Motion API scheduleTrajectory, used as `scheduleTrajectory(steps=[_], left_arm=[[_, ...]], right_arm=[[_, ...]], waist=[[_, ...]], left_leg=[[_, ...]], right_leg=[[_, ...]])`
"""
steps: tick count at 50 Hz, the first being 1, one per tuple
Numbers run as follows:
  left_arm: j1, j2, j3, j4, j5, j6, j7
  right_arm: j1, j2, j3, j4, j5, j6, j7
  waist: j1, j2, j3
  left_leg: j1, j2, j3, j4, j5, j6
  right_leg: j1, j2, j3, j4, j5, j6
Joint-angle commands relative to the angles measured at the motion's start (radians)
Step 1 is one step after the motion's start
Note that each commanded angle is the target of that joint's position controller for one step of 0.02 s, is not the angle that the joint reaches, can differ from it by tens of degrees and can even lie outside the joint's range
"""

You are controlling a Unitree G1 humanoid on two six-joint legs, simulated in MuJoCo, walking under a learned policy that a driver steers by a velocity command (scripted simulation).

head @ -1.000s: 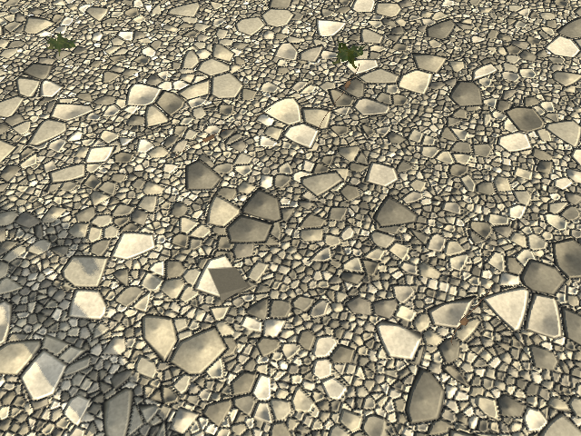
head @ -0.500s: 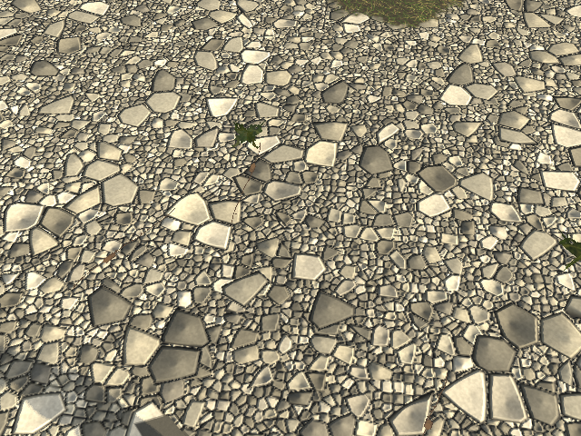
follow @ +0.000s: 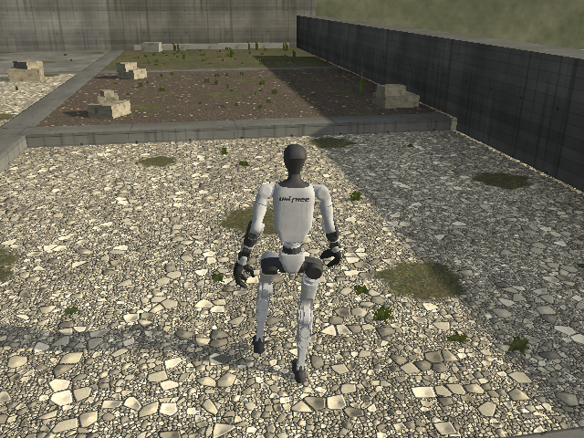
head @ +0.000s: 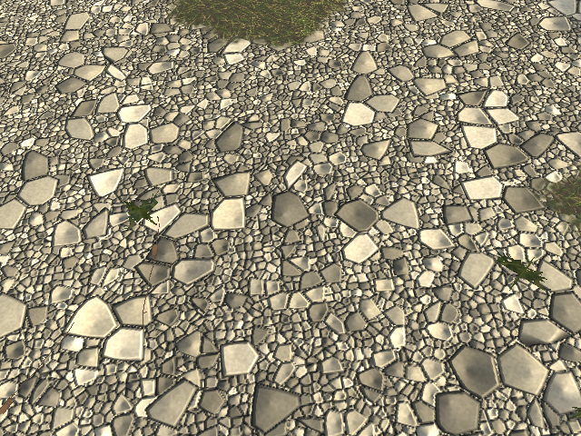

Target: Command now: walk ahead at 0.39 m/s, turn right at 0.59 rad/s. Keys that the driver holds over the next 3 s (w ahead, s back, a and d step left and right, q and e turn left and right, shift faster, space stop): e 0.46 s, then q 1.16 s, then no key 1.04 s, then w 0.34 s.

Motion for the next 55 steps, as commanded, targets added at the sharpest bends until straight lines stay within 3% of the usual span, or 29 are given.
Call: scheduleTrajectory(steps=[1, 4, 6, 8, 9, 10, 11, 12, 13, 14, 16, 19, 24, 28, 30, 31, 32, 33, 34, 35, 37, 40, 45, 49, 50, 51, 52, 53, 55], left_arm=[[0.064, 0.150, 0.028, -0.045, 0.001, -0.005, 0.009], [0.099, 0.152, 0.026, -0.047, 0.009, 0.010, 0.018], [0.083, 0.156, 0.028, -0.060, 0.016, 0.018, 0.026], [0.006, 0.181, 0.036, -0.091, 0.017, 0.015, 0.030], [-0.034, 0.190, 0.039, -0.104, 0.004, 0.006, 0.023], [-0.025, 0.136, 0.024, -0.145, -0.017, -0.005, 0.017], [0.160, 0.055, 0.016, -0.143, -0.039, 0.006, 0.033], [0.211, 0.142, 0.028, -0.121, -0.008, 0.026, 0.043], [0.136, 0.170, 0.037, -0.108, 0.017, 0.047, 0.036], [0.063, 0.162, 0.037, -0.122, 0.026, 0.060, 0.022], [0.034, 0.131, 0.034, -0.134, 0.029, 0.092, -0.004], [0.021, 0.110, 0.027, -0.154, 0.019, 0.112, -0.014], [-0.095, 0.093, 0.008, -0.212, 0.028, 0.131, -0.030], [-0.111, 0.071, -0.017, -0.216, 0.023, 0.122, -0.024], [-0.045, 0.051, -0.029, -0.182, 0.029, 0.108, -0.013], [-0.033, 0.061, -0.035, -0.170, 0.032, 0.097, -0.008], [-0.035, 0.116, -0.033, -0.179, 0.050, 0.082, 0.002], [-0.163, 0.209, -0.013, -0.213, 0.036, 0.080, 0.015], [-0.213, 0.167, -0.017, -0.218, 0.046, 0.070, 0.023], [-0.253, 0.148, -0.024, -0.218, 0.047, 0.063, 0.030], [-0.245, 0.138, -0.024, -0.216, 0.029, 0.056, 0.045], [-0.192, 0.109, -0.026, -0.205, 0.014, 0.056, 0.052], [-0.175, 0.130, -0.006, -0.189, 0.026, 0.066, 0.047], [-0.208, 0.167, 0.015, -0.184, 0.019, 0.072, 0.036], [-0.193, 0.165, 0.019, -0.176, 0.020, 0.072, 0.034], [-0.168, 0.121, 0.012, -0.190, 0.025, 0.075, 0.028], [-0.268, 0.066, -0.009, -0.263, 0.018, 0.088, 0.039], [-0.285, 0.092, -0.008, -0.258, 0.027, 0.097, 0.044], [-0.249, 0.107, 0.000, -0.224, 0.006, 0.092, 0.032]], right_arm=[[-0.086, -0.062, -0.005, -0.087, 0.008, -0.010, 0.000], [-0.140, -0.062, 0.007, -0.117, 0.020, -0.020, -0.005], [-0.116, -0.082, 0.007, -0.119, 0.023, -0.027, -0.011], [0.028, -0.128, -0.005, -0.080, 0.023, -0.039, -0.026], [0.140, -0.146, -0.011, -0.054, 0.019, -0.053, -0.036], [0.260, -0.206, -0.021, -0.046, 0.003, -0.067, -0.048], [0.256, -0.250, -0.023, -0.073, 0.000, -0.055, -0.041], [0.230, -0.223, -0.029, -0.086, 0.034, -0.034, -0.037], [0.144, -0.129, -0.006, -0.113, 0.041, -0.023, -0.041], [0.080, -0.072, 0.014, -0.121, 0.038, -0.014, -0.044], [0.051, -0.086, 0.015, -0.118, 0.026, -0.004, -0.054], [0.074, -0.112, 0.004, -0.105, 0.014, -0.008, -0.051], [0.091, -0.130, -0.007, -0.099, 0.011, 0.008, -0.048], [0.122, -0.151, -0.012, -0.072, 0.009, 0.026, -0.027], [0.114, -0.140, -0.004, -0.060, 0.023, 0.039, -0.014], [0.153, -0.116, 0.003, -0.042, 0.023, 0.041, -0.004], [0.206, -0.040, 0.020, -0.048, 0.020, 0.035, 0.012], [0.222, -0.019, 0.024, -0.064, 0.038, 0.039, 0.004], [0.158, -0.100, 0.003, -0.057, 0.038, 0.054, 0.002], [0.154, -0.111, -0.010, -0.060, 0.046, 0.061, 0.007], [0.212, -0.133, -0.032, -0.032, 0.032, 0.065, -0.001], [0.238, -0.093, -0.032, -0.028, 0.024, 0.064, -0.010], [0.172, -0.065, -0.020, -0.076, 0.036, 0.085, 0.002], [0.225, -0.062, -0.020, -0.084, 0.040, 0.075, 0.008], [0.234, -0.079, -0.022, -0.085, 0.033, 0.063, 0.003], [0.250, -0.177, -0.044, -0.092, 0.015, 0.048, -0.005], [0.308, -0.309, -0.078, -0.088, 0.023, 0.046, -0.003], [0.354, -0.274, -0.075, -0.075, 0.026, 0.048, -0.007], [0.206, -0.192, -0.051, -0.102, 0.033, 0.061, -0.019]], waist=[[0.009, -0.089, 0.000], [0.033, -0.113, -0.027], [0.018, -0.129, -0.038], [-0.054, -0.139, -0.080], [-0.120, -0.110, -0.119], [-0.148, -0.005, -0.244], [-0.051, 0.189, -0.379], [-0.037, 0.164, -0.461], [-0.026, 0.050, -0.327], [-0.022, 0.028, -0.206], [-0.010, 0.099, -0.115], [-0.001, 0.095, -0.127], [-0.030, 0.117, -0.112], [-0.050, 0.131, -0.119], [-0.010, 0.106, -0.098], [-0.005, 0.060, -0.074], [-0.035, -0.130, -0.092], [-0.070, -0.310, -0.024], [-0.046, -0.219, 0.020], [-0.072, -0.226, 0.033], [-0.080, -0.209, 0.009], [-0.063, -0.136, -0.072], [-0.020, -0.198, -0.082], [-0.068, -0.173, -0.099], [-0.083, -0.120, -0.094], [-0.071, 0.101, -0.092], [-0.114, 0.298, -0.032], [-0.131, 0.152, -0.053], [-0.057, 0.054, -0.008]], left_leg=[[-0.019, -0.065, 0.051, -0.110, 0.078, -0.001], [0.040, -0.123, 0.058, -0.207, 0.101, 0.022], [0.121, -0.151, 0.036, -0.292, 0.083, 0.043], [0.329, -0.180, 0.018, -0.401, 0.072, 0.078], [0.490, -0.153, 0.010, -0.507, 0.210, 0.098], [0.748, 0.060, -0.141, -0.466, 0.533, 0.142], [0.941, 0.389, -0.409, -0.355, 1.149, 0.265], [0.866, 0.402, -0.528, -0.410, 0.999, 0.339], [0.721, 0.317, -0.405, -0.471, 0.727, 0.317], [0.602, 0.232, -0.274, -0.526, 0.547, 0.277], [0.457, 0.148, -0.130, -0.598, 0.414, 0.256], [0.406, 0.142, -0.049, -0.620, 0.378, 0.276], [0.376, 0.154, -0.005, -0.672, 0.038, 0.277], [0.354, 0.146, -0.027, -0.653, -0.051, 0.270], [0.286, 0.118, -0.026, -0.611, -0.052, 0.228], [0.223, 0.091, -0.016, -0.594, -0.077, 0.162], [0.187, 0.004, 0.059, -0.437, -0.184, 0.088], [0.233, -0.110, 0.114, -0.378, -0.337, 0.055], [0.339, -0.091, 0.035, -0.239, -0.306, 0.059], [0.294, -0.131, 0.043, -0.157, -0.279, 0.070], [0.219, -0.147, 0.038, 0.003, -0.282, 0.072], [0.167, -0.137, 0.046, 0.082, -0.334, 0.046], [0.249, -0.128, 0.093, -0.115, -0.348, 0.046], [0.406, -0.150, 0.138, -0.369, -0.206, 0.085], [0.483, -0.143, 0.089, -0.506, -0.072, 0.101], [0.591, 0.036, -0.186, -0.616, 0.075, 0.143], [0.581, 0.260, -0.483, -0.616, 0.488, 0.303], [0.587, 0.260, -0.449, -0.602, 0.506, 0.375], [0.528, 0.125, -0.293, -0.604, 0.326, 0.317]], right_leg=[[0.025, -0.238, 0.179, -0.004, 0.649, -0.080], [0.062, -0.226, 0.187, 0.079, 0.772, -0.045], [0.071, -0.220, 0.219, 0.142, 0.781, -0.019], [0.025, -0.198, 0.248, 0.258, 0.821, 0.030], [-0.025, -0.155, 0.237, 0.400, 0.766, 0.056], [-0.166, -0.099, 0.194, 0.643, 0.403, 0.084], [-0.354, 0.052, 0.068, 0.939, -0.529, 0.092], [-0.384, -0.002, 0.048, 1.050, -0.455, 0.093], [-0.400, -0.050, 0.041, 1.055, -0.360, 0.108], [-0.411, -0.078, 0.019, 1.009, -0.309, 0.123], [-0.381, -0.103, -0.007, 0.981, -0.251, 0.155], [-0.357, -0.099, -0.031, 0.946, -0.219, 0.164], [-0.345, -0.147, -0.061, 0.723, -0.179, 0.155], [-0.199, -0.115, -0.095, 0.465, -0.225, 0.120], [-0.039, -0.114, -0.117, 0.201, -0.085, 0.089], [0.050, -0.140, -0.069, 0.041, -0.003, 0.075], [0.090, -0.365, 0.191, -0.104, -0.114, 0.054], [-0.181, -0.520, 0.305, -0.139, -0.126, -0.037], [-0.299, -0.464, 0.208, -0.117, -0.161, -0.051], [-0.278, -0.423, 0.147, -0.104, -0.099, -0.043], [-0.165, -0.388, 0.047, -0.038, 0.215, -0.041], [0.006, -0.413, -0.010, 0.060, 0.530, -0.074], [0.020, -0.435, -0.026, 0.101, 0.446, -0.074], [-0.046, -0.434, -0.064, 0.198, 0.392, -0.021], [-0.115, -0.406, -0.104, 0.267, 0.258, 0.039], [-0.291, -0.310, -0.195, 0.490, -0.016, 0.118], [-0.522, -0.118, -0.186, 0.626, -0.426, 0.162], [-0.524, -0.152, -0.070, 0.777, -0.438, 0.158], [-0.518, -0.180, -0.031, 0.805, -0.264, 0.153]])
Next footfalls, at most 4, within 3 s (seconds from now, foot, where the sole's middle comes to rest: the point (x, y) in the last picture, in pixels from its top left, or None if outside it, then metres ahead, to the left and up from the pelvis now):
0.20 left None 0.29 0.11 -0.78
0.64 right None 0.15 -0.09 -0.78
1.02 left None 0.15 0.12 -0.78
1.54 right None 0.18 -0.07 -0.78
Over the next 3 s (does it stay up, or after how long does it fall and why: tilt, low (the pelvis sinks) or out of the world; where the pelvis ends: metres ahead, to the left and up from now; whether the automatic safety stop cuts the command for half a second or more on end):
stays up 0.17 0.01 -0.01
